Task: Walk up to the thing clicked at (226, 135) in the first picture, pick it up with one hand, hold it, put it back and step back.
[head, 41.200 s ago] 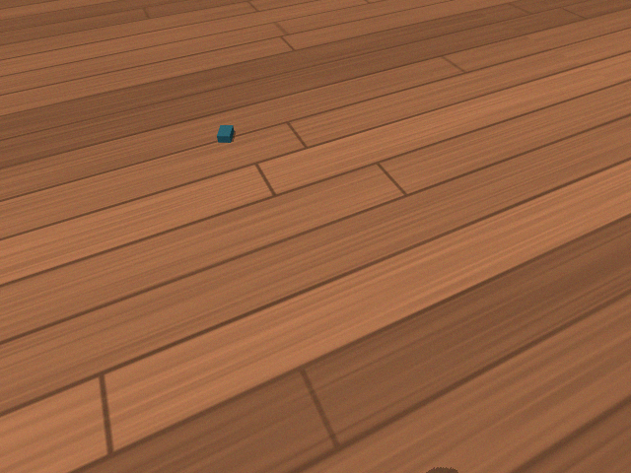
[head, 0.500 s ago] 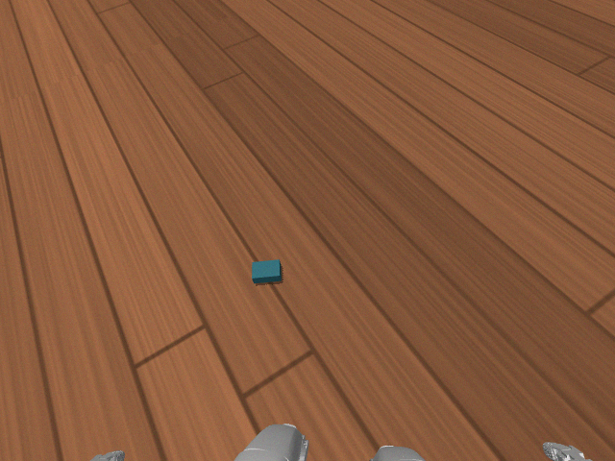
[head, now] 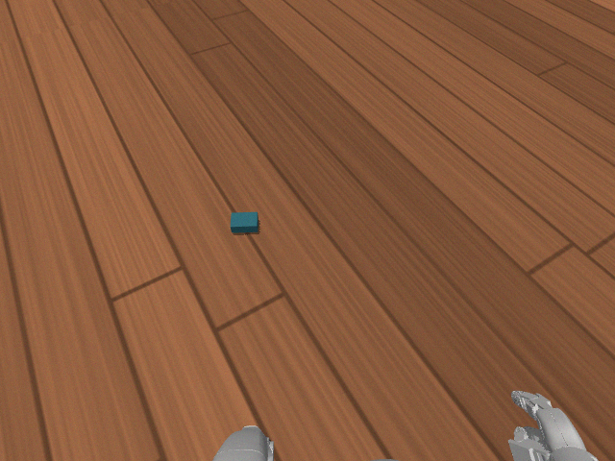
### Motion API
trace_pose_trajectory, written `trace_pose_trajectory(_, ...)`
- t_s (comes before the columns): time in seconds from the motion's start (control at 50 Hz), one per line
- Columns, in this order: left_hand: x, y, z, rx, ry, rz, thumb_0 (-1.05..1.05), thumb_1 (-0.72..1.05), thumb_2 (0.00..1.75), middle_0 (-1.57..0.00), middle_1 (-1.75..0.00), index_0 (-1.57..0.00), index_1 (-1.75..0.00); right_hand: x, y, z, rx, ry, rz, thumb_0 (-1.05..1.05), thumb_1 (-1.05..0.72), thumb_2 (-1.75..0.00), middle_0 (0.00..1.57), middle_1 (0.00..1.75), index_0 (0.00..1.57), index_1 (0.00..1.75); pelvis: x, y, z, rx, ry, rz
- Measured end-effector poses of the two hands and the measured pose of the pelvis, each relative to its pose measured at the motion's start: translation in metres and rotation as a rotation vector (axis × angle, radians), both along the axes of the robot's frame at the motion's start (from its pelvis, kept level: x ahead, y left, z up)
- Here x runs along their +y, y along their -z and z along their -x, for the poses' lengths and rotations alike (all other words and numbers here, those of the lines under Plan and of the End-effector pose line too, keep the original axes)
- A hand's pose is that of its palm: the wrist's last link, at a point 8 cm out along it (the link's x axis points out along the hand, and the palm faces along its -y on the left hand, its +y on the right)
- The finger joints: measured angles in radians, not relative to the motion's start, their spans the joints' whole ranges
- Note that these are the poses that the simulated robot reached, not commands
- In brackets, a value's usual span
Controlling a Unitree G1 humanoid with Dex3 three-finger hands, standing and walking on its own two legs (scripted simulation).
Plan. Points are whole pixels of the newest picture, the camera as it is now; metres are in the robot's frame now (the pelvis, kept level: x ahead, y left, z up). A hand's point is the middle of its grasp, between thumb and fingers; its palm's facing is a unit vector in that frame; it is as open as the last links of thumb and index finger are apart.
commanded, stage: step back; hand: left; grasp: from above
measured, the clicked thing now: (244, 222) +0.97 +0.27 -0.73
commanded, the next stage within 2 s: stand in 1.14 s
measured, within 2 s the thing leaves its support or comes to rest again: neither
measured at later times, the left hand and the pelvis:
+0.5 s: hand out of the picture +0.00 +0.29 -0.13, palm faces +0.03 -0.92 -0.40, open 7.4 cm; pelvis -0.05 +0.00 +0.01, yaw +2 degrees
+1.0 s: hand out of the picture +0.05 +0.27 -0.14, palm faces +0.11 -0.92 -0.38, open 7.4 cm; pelvis +0.00 +0.00 +0.00, yaw +5 degrees
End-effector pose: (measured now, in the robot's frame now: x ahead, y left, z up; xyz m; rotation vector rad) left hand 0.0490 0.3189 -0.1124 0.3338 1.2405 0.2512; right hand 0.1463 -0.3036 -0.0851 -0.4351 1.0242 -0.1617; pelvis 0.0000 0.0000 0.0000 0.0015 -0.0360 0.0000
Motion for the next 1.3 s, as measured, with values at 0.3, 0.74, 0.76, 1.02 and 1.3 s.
trace_pose_trajectory(0.3,0.002,-0.026,0.088,-0.015,-0.053,-0.058,0.01,0.9,0.9,-0.21,-0.31,-0.21,-0.3,-0.01,0.032,0.121,0.188,0.056,-0.063,0.01,-0.91,-0.9,0.2,0.3,0.2,0.3,-0.001,-0.005,0.051,0.0,-0.062,-0.002)
trace_pose_trajectory(0.74,-0.034,-0.026,0.024,-0.122,-0.019,-0.02,0.0,0.91,0.9,-0.21,-0.3,-0.21,-0.3,-0.036,0.027,0.115,0.197,0.091,-0.049,0.01,-0.91,-0.9,0.2,0.3,0.2,0.3,-0.027,-0.008,0.025,-0.025,-0.065,0.0)
trace_pose_trajectory(0.76,-0.035,-0.027,0.024,-0.119,-0.025,-0.017,0.0,0.9,0.9,-0.21,-0.3,-0.21,-0.3,-0.035,0.026,0.109,0.193,0.081,-0.05,0.01,-0.91,-0.9,0.2,0.3,0.2,0.3,-0.026,-0.01,0.022,-0.023,-0.068,0.001)
trace_pose_trajectory(1.02,-0.005,-0.006,0.006,-0.078,-0.089,0.003,0.0,0.9,0.9,-0.21,-0.3,-0.21,-0.3,0.009,0.024,0.049,0.169,0.012,-0.047,0.0,-0.91,-0.9,0.2,0.3,0.2,0.3,-0.001,-0.004,0.001,-0.019,-0.093,-0.013)
trace_pose_trajectory(1.3,-0.011,-0.012,0.002,-0.015,-0.049,0.044,0.0,0.91,0.9,-0.21,-0.3,-0.2,-0.3,0.036,0.009,0.0,0.067,-0.017,-0.114,0.0,-0.9,-0.9,0.2,0.3,0.21,0.3,0.006,-0.019,-0.008,-0.009,-0.077,0.007)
